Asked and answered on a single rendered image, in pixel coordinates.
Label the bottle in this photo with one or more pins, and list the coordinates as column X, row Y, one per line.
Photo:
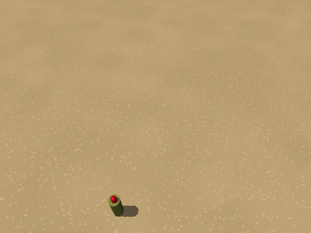
column 116, row 205

